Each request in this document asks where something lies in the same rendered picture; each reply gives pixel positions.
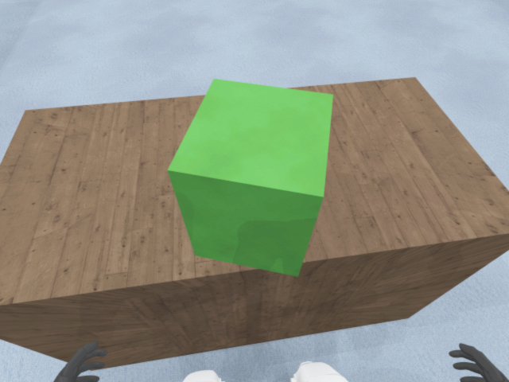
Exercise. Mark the carton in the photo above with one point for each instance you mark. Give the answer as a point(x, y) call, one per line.
point(249, 174)

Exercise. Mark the right robot thigh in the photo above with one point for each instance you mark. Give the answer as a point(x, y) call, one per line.
point(317, 372)

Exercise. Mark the right robot hand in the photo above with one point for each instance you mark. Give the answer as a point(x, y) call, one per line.
point(482, 365)

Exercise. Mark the left robot hand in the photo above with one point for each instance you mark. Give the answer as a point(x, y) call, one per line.
point(76, 365)

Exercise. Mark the pedestal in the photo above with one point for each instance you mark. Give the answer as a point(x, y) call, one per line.
point(93, 245)

